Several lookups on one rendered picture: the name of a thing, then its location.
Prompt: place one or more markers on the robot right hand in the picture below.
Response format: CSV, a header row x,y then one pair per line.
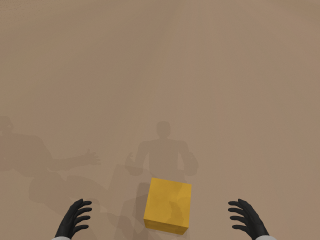
x,y
254,225

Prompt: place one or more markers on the robot left hand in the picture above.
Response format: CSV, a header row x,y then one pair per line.
x,y
67,227

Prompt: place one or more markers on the carton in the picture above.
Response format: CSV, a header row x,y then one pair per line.
x,y
168,206

